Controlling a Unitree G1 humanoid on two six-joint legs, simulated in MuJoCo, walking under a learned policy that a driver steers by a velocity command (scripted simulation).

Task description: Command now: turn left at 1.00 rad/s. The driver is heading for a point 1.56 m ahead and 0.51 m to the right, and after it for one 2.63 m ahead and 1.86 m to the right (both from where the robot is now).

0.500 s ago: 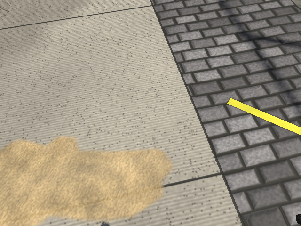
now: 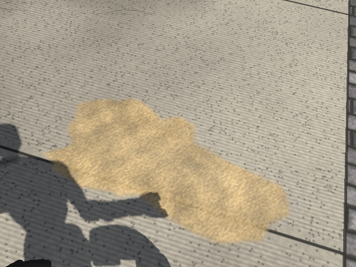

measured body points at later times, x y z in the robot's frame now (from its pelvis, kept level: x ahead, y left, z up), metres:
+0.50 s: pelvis +0.03 +0.00 +0.00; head +0.08 -0.02 +0.45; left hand +0.18 +0.28 -0.10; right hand +0.20 -0.29 -0.09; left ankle +0.02 +0.11 -0.69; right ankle +0.05 -0.14 -0.74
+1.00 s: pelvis +0.07 +0.00 +0.01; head +0.09 -0.02 +0.46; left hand +0.38 +0.11 -0.07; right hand -0.03 -0.30 -0.09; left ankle +0.07 +0.12 -0.74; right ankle +0.00 -0.16 -0.66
